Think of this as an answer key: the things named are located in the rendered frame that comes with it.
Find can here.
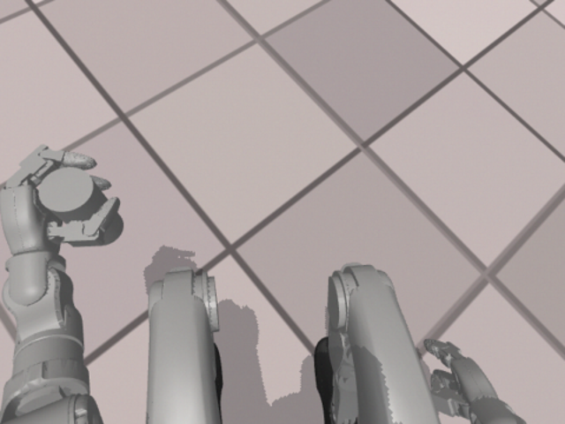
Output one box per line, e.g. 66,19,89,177
39,167,124,246

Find right robot foot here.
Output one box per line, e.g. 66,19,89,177
314,337,358,424

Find right robot arm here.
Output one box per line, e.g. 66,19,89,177
469,397,527,424

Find left robot hand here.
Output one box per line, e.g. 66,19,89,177
0,144,120,256

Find left robot arm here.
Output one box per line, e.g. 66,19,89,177
0,250,103,424

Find right robot hand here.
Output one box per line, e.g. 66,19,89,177
424,339,499,420

